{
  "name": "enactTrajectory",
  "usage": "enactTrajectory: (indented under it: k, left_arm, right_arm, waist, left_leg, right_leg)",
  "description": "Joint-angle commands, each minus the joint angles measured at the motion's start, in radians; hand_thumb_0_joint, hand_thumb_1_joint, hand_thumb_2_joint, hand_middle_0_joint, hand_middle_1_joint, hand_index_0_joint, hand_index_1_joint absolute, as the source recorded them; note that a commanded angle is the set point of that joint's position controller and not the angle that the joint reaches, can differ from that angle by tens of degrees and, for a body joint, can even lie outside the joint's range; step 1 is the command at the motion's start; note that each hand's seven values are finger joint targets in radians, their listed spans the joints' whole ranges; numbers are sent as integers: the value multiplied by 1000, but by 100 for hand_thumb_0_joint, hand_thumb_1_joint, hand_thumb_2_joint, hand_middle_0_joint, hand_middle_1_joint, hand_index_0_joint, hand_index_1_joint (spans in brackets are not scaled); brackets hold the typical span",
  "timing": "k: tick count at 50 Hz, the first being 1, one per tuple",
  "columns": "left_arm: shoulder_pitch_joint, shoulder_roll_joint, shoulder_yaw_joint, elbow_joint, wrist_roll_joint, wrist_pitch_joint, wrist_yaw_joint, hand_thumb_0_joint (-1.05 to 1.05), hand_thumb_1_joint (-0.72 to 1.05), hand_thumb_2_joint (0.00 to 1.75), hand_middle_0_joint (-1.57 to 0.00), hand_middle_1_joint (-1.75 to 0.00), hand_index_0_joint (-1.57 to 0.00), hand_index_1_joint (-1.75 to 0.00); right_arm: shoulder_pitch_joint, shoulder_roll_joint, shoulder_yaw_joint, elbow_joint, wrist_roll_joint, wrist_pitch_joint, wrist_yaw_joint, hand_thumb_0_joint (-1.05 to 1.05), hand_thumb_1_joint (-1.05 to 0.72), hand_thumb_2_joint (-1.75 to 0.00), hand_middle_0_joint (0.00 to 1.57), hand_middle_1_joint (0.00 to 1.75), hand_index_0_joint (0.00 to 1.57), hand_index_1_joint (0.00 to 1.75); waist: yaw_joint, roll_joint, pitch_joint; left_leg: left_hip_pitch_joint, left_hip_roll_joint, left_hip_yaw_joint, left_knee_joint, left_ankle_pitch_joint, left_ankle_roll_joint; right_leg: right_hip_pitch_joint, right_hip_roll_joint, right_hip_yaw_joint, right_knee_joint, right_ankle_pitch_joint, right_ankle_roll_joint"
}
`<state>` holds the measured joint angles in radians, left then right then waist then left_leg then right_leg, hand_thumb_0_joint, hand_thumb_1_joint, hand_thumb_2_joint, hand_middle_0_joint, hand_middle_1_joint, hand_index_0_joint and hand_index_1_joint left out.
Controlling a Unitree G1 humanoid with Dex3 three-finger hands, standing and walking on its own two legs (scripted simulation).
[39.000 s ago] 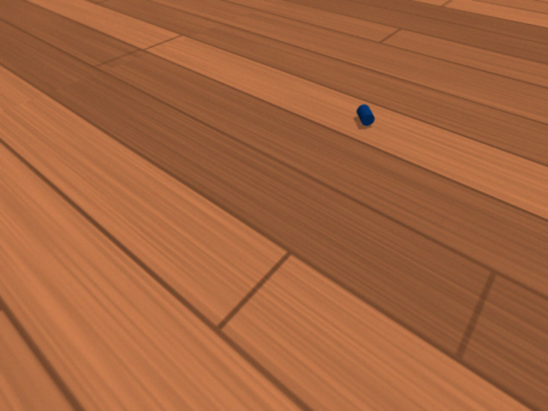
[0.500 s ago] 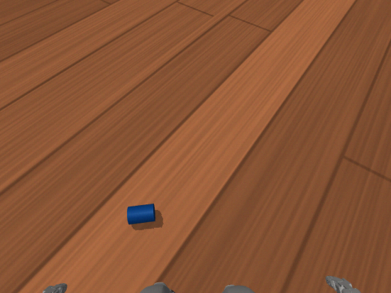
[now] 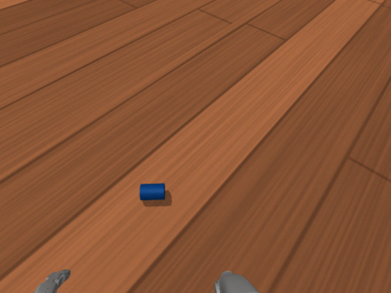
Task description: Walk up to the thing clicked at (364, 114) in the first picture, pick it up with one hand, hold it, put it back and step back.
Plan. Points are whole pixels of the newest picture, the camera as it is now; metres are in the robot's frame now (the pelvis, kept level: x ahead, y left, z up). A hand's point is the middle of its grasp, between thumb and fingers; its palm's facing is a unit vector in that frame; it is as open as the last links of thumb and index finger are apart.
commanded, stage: step back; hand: left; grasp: from above
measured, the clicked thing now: (152, 191) +0.67 +0.21 -0.72
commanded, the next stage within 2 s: none
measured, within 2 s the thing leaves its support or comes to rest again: neither
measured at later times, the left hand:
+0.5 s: hand out of the picture -0.08 +0.23 -0.13, palm faces -0.05 -0.90 -0.43, open 7.4 cm
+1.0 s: hand out of the picture -0.27 +0.20 -0.14, palm faces -0.06 -0.90 -0.42, open 7.4 cm
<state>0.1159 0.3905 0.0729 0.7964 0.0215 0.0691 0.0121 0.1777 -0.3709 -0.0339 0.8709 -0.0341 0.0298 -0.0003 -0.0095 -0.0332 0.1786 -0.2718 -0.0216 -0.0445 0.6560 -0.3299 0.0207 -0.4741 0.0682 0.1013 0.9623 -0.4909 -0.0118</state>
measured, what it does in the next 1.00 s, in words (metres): walks backwards: right foot, then left foot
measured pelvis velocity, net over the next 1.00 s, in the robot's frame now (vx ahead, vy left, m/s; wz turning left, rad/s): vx -0.35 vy -0.07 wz -0.07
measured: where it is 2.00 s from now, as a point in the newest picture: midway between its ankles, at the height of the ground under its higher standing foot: outside the picture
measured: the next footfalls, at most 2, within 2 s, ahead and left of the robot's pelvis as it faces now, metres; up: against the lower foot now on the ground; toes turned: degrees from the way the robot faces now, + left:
right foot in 0.28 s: -0.10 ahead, -0.16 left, +0.00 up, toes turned -2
left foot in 0.60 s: -0.18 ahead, +0.08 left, +0.00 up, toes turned -2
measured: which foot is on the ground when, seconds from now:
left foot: down 0.00-0.30, up 0.32-0.58, down 0.60-0.96, up 0.98-1.00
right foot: up 0.00-0.26, down 0.28-0.62, up 0.64-0.92, down 0.94-1.00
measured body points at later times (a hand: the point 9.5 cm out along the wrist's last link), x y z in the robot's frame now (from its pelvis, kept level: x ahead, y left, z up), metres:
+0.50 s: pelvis -0.16 -0.04 +0.00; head -0.12 -0.06 +0.45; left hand -0.07 +0.28 -0.10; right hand -0.07 -0.36 -0.12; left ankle -0.16 +0.10 -0.66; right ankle -0.14 -0.16 -0.72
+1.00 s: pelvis -0.35 -0.07 -0.01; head -0.31 -0.08 +0.44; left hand -0.26 +0.25 -0.12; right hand -0.23 -0.39 -0.12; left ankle -0.24 +0.08 -0.70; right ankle -0.37 -0.17 -0.72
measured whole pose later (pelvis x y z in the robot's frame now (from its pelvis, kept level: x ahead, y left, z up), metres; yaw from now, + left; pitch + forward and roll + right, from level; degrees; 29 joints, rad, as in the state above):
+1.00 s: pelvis -0.35 -0.07 -0.01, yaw -4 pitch -3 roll -1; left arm 0.20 0.36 0.06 0.90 0.04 0.02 0.00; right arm 0.09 -0.41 -0.05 0.85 -0.02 0.08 -0.02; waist 0.02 0.05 0.14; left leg -0.49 0.01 -0.11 0.83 -0.41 -0.01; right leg -0.24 0.04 0.01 0.69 -0.39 -0.03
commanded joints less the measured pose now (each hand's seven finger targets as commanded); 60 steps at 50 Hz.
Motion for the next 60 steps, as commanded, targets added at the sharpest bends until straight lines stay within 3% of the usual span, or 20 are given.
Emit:
enactTrajectory:
  k: [1, 7, 13, 14, 15, 16, 19, 25, 27, 29, 30, 32, 36, 43, 45, 46, 47, 48, 52, 60]
  left_arm:
    - [75, 189, 75, -58, -15, -25, 16, 0, 90, 90, -20, -30, -20, -30]
    - [79, 166, 66, -67, -6, -33, 6, 0, 90, 90, -20, -30, -20, -30]
    - [239, 161, 66, 36, 4, -52, -1, 0, 90, 90, -20, -30, -20, -30]
    - [220, 221, 83, 27, 22, -58, -1, 0, 90, 90, -20, -30, -20, -30]
    - [171, 333, 108, -8, 19, -53, -4, 0, 90, 90, -20, -30, -20, -30]
    - [100, 391, 114, -47, 25, -53, 0, 0, 90, 90, -20, -30, -20, -30]
    - [-64, 257, 80, -77, 22, -62, 14, 0, 90, 90, -20, -30, -20, -30]
    - [77, 236, 74, -77, 24, -53, 31, 0, 90, 90, -20, -30, -20, -30]
    - [49, 241, 70, -89, 11, -45, 32, 0, 90, 90, -20, -30, -20, -30]
    - [20, 226, 59, -101, -2, -31, 24, 0, 90, 90, -20, -30, -20, -30]
    - [44, 191, 46, -104, -4, -26, 20, 0, 90, 90, -20, -30, -20, -30]
    - [-30, 203, 59, -107, -8, -25, 35, 0, 90, 90, -20, -30, -20, -30]
    - [77, 195, 60, -39, -20, -20, 27, 0, 90, 90, -20, -30, -20, -30]
    - [86, 167, 49, -3, -4, -52, 12, 0, 90, 90, -20, -30, -20, -30]
    - [191, 157, 47, 62, 1, -65, 10, 0, 90, 90, -20, -30, -20, -30]
    - [195, 197, 59, 76, 17, -73, 12, 0, 90, 90, -20, -30, -20, -30]
    - [192, 281, 84, 70, 33, -78, 14, 0, 90, 90, -20, -30, -20, -30]
    - [105, 405, 107, 22, 33, -73, 17, 0, 90, 90, -20, -30, -20, -30]
    - [-30, 250, 72, 4, 24, -93, 22, 0, 90, 90, -20, -30, -20, -30]
    - [103, 285, 86, 48, 28, -103, -1, 0, 90, 90, -20, -30, -20, -30]
  right_arm:
    - [-77, -269, -77, -103, -1, -38, -31, 0, -90, -90, 20, 30, 20, 30]
    - [-22, -270, -86, -118, 5, -30, -36, 0, -90, -90, 20, 30, 20, 30]
    - [-67, -282, -85, -130, 19, 7, -24, 0, -90, -90, 20, 30, 20, 30]
    - [-52, -236, -72, -135, 27, 10, -22, 0, -90, -90, 20, 30, 20, 30]
    - [-113, -186, -63, -166, 38, 4, -29, 0, -90, -90, 20, 30, 20, 30]
    - [-119, -222, -80, -158, 27, 9, -42, 0, -90, -90, 20, 30, 20, 30]
    - [-5, -219, -75, -95, 42, 4, -36, 0, -90, -90, 20, 30, 20, 30]
    - [-37, -185, -59, -113, 21, -11, -33, 0, -90, -90, 20, 30, 20, 30]
    - [22, -181, -63, -95, 15, -12, -30, 0, -90, -90, 20, 30, 20, 30]
    - [93, -181, -72, -57, 10, -17, -27, 0, -90, -90, 20, 30, 20, 30]
    - [74, -228, -89, -63, -1, -20, -29, 0, -90, -90, 20, 30, 20, 30]
    - [4, -398, -114, -95, 4, -17, -16, 0, -90, -90, 20, 30, 20, 30]
    - [-95, -267, -76, -100, -3, -22, -33, 0, -90, -90, 20, 30, 20, 30]
    - [-33, -268, -79, -92, -2, 5, -22, 0, -90, -90, 20, 30, 20, 30]
    - [-83, -284, -78, -91, 13, 20, -16, 0, -90, -90, 20, 30, 20, 30]
    - [-72, -240, -66, -92, 16, 23, -12, 0, -90, -90, 20, 30, 20, 30]
    - [-66, -169, -46, -110, 18, 19, -10, 0, -90, -90, 20, 30, 20, 30]
    - [-135, -189, -63, -130, 16, 22, -29, 0, -90, -90, 20, 30, 20, 30]
    - [-31, -215, -69, -46, 21, 9, -21, 0, -90, -90, 20, 30, 20, 30]
    - [-55, -208, -68, -16, -7, -25, 13, 0, -90, -90, 20, 30, 20, 30]
  waist:
    - [41, 156, -167]
    - [-10, 218, -197]
    - [37, 228, -292]
    - [24, 101, -247]
    - [62, -204, -185]
    - [80, -252, -123]
    - [-32, -94, -106]
    - [68, -151, -183]
    - [39, -177, -221]
    - [3, -114, -256]
    - [21, -35, -267]
    - [-34, 274, -217]
    - [53, 154, -182]
    - [-9, 240, -251]
    - [47, 231, -288]
    - [42, 150, -258]
    - [47, -105, -200]
    - [103, -236, -146]
    - [-1, -45, -88]
    - [85, -165, -86]
  left_leg:
    - [8, 282, -232, -245, 459, 199]
    - [158, 301, -208, -189, 493, 241]
    - [32, 198, -137, -77, 309, 119]
    - [-158, 119, -126, 15, 150, 56]
    - [-287, -79, -38, 217, -166, -7]
    - [-218, -52, -100, 452, -286, -35]
    - [-206, -94, -126, 563, -153, -16]
    - [-207, -32, -33, 211, -209, -35]
    - [-119, -1, 8, 18, -146, -21]
    - [26, -14, 59, -255, 111, -8]
    - [121, 91, -98, -273, 227, 28]
    - [-47, 432, -506, -331, 409, 282]
    - [-13, 288, -209, -222, 515, 215]
    - [143, 252, -182, -169, 364, 198]
    - [60, 222, -131, -105, 254, 147]
    - [-91, 164, -98, -38, 121, 89]
    - [-350, 4, -51, 143, -132, 17]
    - [-270, -43, -126, 333, -283, -24]
    - [-230, -62, -138, 500, -91, -30]
    - [-160, 22, -13, 38, -220, -41]
  right_leg:
    - [-19, 42, 98, 325, -16, -6]
    - [16, -23, 32, 47, -48, 48]
    - [335, -39, -107, -573, 242, -7]
    - [382, -132, 74, -567, 199, -36]
    - [260, -352, 356, -639, 236, -177]
    - [22, -512, 514, -703, 222, -300]
    - [80, -319, 145, -549, 491, -192]
    - [380, -321, 125, -434, 721, -195]
    - [389, -323, 130, -386, 732, -176]
    - [338, -280, 82, -299, 663, -129]
    - [198, -231, 65, -246, 512, -78]
    - [66, -5, -11, 134, -178, -1]
    - [27, 13, 70, 331, -41, -7]
    - [151, -42, -86, -261, -6, 24]
    - [314, -32, -139, -556, 183, -4]
    - [393, -65, -42, -573, 192, -27]
    - [419, -261, 285, -642, 30, -86]
    - [91, -509, 521, -731, -31, -265]
    - [100, -302, 165, -601, 162, -156]
    - [242, -346, 226, -677, -239, -176]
